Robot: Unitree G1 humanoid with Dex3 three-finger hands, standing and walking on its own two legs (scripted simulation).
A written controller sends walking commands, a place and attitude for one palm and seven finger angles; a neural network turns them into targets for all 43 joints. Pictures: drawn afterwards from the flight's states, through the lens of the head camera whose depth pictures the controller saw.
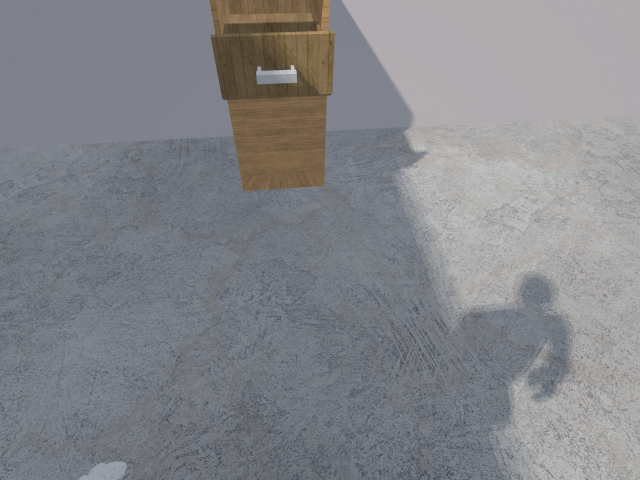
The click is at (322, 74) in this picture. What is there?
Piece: drawer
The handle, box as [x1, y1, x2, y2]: [256, 65, 296, 83]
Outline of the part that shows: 296,72 293,65 291,65 290,70 261,71 260,67 257,67 257,83 296,82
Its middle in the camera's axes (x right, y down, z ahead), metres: -0.13 -0.47 +1.11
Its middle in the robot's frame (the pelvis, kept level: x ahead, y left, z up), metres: +1.14 +0.19 -0.04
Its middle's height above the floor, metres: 0.73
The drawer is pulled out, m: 0.30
